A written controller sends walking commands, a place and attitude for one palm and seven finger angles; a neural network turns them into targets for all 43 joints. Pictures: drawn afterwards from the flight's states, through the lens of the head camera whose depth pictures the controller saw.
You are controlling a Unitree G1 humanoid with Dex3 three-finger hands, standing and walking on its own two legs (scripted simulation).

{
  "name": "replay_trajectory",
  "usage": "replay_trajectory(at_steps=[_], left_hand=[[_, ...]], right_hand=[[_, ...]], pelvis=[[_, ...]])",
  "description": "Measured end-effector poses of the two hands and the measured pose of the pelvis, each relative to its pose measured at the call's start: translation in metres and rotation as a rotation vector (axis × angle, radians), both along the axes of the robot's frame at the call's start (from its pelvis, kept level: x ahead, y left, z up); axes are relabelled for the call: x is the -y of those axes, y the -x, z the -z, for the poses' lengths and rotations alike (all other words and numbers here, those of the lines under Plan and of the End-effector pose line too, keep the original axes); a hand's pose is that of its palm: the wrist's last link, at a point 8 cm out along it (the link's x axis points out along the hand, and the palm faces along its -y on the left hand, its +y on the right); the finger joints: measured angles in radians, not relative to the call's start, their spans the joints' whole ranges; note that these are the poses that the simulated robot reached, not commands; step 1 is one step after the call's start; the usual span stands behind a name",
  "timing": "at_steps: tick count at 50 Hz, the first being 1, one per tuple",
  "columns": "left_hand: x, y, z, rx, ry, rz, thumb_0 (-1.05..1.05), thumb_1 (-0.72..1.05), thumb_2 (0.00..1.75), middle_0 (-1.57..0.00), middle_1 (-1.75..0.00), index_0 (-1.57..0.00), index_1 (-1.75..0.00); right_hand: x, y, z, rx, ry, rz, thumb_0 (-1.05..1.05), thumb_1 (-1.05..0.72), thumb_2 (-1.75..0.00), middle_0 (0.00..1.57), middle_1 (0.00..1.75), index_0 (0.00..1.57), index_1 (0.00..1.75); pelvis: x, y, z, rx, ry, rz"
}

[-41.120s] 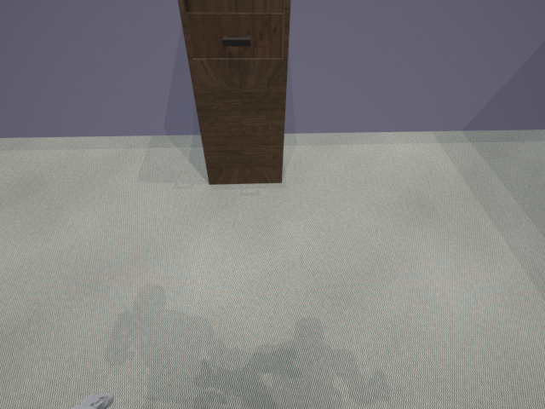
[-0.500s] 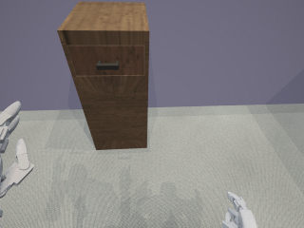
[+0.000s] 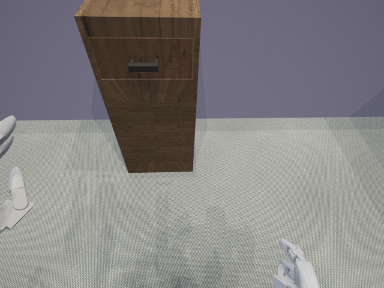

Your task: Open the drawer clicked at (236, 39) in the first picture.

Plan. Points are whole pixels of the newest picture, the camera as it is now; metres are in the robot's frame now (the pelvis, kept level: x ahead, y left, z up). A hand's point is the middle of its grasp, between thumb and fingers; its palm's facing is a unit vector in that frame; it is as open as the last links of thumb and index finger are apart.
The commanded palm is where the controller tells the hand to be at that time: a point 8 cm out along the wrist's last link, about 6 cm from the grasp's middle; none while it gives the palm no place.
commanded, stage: stop stepping back and stand still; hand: left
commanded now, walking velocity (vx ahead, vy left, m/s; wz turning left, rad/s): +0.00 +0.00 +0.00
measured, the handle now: (144, 64) +0.82 +0.21 +0.00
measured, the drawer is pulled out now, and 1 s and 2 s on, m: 0.00 0.00 0.00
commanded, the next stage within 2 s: let the arm hang, fingers relaxed in 0.40 s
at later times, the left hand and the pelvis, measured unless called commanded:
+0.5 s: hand (19, 203) +0.20 +0.25 +0.17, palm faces +0.30 -0.83 -0.47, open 7.4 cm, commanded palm none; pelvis +0.01 +0.02 +0.01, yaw -1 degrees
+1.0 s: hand out of the picture -0.06 +0.21 -0.17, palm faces +0.00 -0.98 -0.18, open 7.3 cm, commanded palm none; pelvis -0.03 +0.02 +0.01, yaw +1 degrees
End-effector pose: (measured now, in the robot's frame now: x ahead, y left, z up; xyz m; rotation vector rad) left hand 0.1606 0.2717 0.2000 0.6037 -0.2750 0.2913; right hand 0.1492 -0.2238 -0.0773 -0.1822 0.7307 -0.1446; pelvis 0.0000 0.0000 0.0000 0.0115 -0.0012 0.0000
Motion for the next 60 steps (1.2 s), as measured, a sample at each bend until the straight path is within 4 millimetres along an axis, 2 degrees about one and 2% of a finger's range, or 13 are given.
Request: replay_trajectory(at_steps=[5, 14, 25, 27, 29, 31, 35, 38, 40, 45, 50, 55, 60], left_hand=[[0.001, -0.003, 0.002, -0.039, 0.023, -0.005, 0.01, 0.89, 0.9, -0.21, -0.3, -0.21, -0.31], [-0.026, -0.011, 0.021, -0.092, 0.093, -0.053, 0.01, 0.88, 0.9, -0.21, -0.3, -0.22, -0.31], [-0.02, -0.005, 0.008, -0.055, 0.081, 0.023, 0.02, 0.89, 0.9, -0.21, -0.3, -0.21, -0.31], [-0.026, -0.009, 0.033, -0.14, 0.063, 0.025, 0.01, 0.89, 0.9, -0.21, -0.3, -0.21, -0.31], [-0.038, -0.015, 0.087, -0.355, 0.118, -0.021, 0.0, 0.89, 0.9, -0.2, -0.3, -0.21, -0.31], [-0.044, -0.009, 0.149, -0.61, 0.195, -0.088, 0.0, 0.89, 0.9, -0.2, -0.3, -0.2, -0.31], [-0.03, 0.039, 0.253, -1.046, 0.335, -0.159, 0.01, 0.9, 0.9, -0.2, -0.3, -0.2, -0.3], [-0.007, 0.087, 0.305, -1.277, 0.436, -0.175, 0.01, 0.9, 0.9, -0.2, -0.3, -0.2, -0.3], [0.009, 0.118, 0.326, -1.399, 0.498, -0.183, 0.01, 0.9, 0.9, -0.2, -0.3, -0.2, -0.3], [0.023, 0.183, 0.344, -1.583, 0.588, -0.267, 0.02, 0.93, 0.9, -0.2, -0.3, -0.21, -0.3], [0.013, 0.219, 0.338, -1.657, 0.595, -0.366, 0.01, 0.92, 0.9, -0.2, -0.3, -0.21, -0.3], [-0.004, 0.223, 0.327, -1.653, 0.551, -0.433, 0.01, 0.91, 0.9, -0.2, -0.3, -0.2, -0.3], [-0.016, 0.204, 0.318, -1.597, 0.506, -0.446, 0.01, 0.91, 0.9, -0.2, -0.3, -0.2, -0.3]], right_hand=[[-0.01, -0.011, 0.004, -0.014, -0.048, -0.009, 0.01, -0.9, -0.9, 0.2, 0.3, 0.2, 0.3], [-0.014, -0.02, -0.009, -0.025, 0.017, 0.002, 0.01, -0.9, -0.9, 0.2, 0.3, 0.2, 0.3], [-0.018, -0.02, -0.023, 0.034, 0.023, -0.001, 0.01, -0.9, -0.9, 0.2, 0.3, 0.2, 0.3], [-0.016, -0.018, -0.013, 0.026, 0.009, -0.041, 0.01, -0.9, -0.9, 0.2, 0.3, 0.2, 0.3], [-0.011, -0.012, 0.003, -0.028, 0.003, -0.066, 0.01, -0.9, -0.9, 0.2, 0.3, 0.2, 0.3], [-0.005, -0.001, 0.017, -0.083, 0.0, -0.058, 0.0, -0.9, -0.9, 0.2, 0.3, 0.2, 0.3], [0.006, 0.037, 0.032, -0.208, 0.016, -0.023, 0.01, -0.9, -0.9, 0.2, 0.3, 0.2, 0.3], [0.013, 0.078, 0.034, -0.338, 0.048, 0.004, 0.0, -0.9, -0.9, 0.2, 0.3, 0.2, 0.3], [0.016, 0.106, 0.033, -0.432, 0.068, 0.024, 0.0, -0.9, -0.9, 0.2, 0.3, 0.2, 0.3], [0.018, 0.164, 0.033, -0.632, 0.086, 0.069, 0.01, -0.91, -0.9, 0.2, 0.3, 0.2, 0.3], [0.009, 0.19, 0.039, -0.715, 0.056, 0.093, 0.01, -0.91, -0.9, 0.2, 0.3, 0.2, 0.3], [-0.005, 0.188, 0.05, -0.704, 0.0, 0.093, 0.0, -0.91, -0.9, 0.2, 0.3, 0.2, 0.3], [-0.016, 0.174, 0.058, -0.658, -0.048, 0.085, 0.0, -0.9, -0.9, 0.2, 0.3, 0.2, 0.3]], pelvis=[[-0.004, -0.008, -0.003, -0.012, 0.022, 0.008], [-0.017, -0.017, -0.008, -0.01, 0.012, 0.019], [-0.022, -0.006, -0.011, -0.014, 0.029, 0.022], [-0.026, -0.002, -0.008, -0.025, 0.031, 0.012], [-0.031, 0.004, -0.005, -0.028, 0.03, 0.008], [-0.034, 0.01, -0.002, -0.027, 0.025, 0.009], [-0.032, 0.019, 0.0, -0.01, 0.015, 0.011], [-0.029, 0.024, -0.001, 0.003, 0.012, 0.009], [-0.027, 0.026, -0.003, 0.007, 0.015, 0.006], [-0.024, 0.028, -0.007, 0.008, 0.026, -0.006], [-0.025, 0.027, -0.01, 0.016, 0.03, -0.01], [-0.026, 0.027, -0.012, 0.024, 0.025, -0.004], [-0.025, 0.025, -0.013, 0.027, 0.019, 0.004]])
